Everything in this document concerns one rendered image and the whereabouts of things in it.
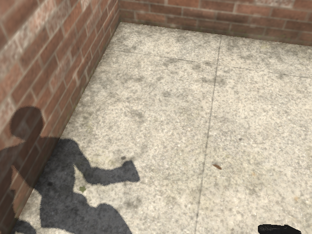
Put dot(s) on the robot right hand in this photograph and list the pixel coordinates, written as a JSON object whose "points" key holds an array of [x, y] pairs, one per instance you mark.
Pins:
{"points": [[276, 229]]}

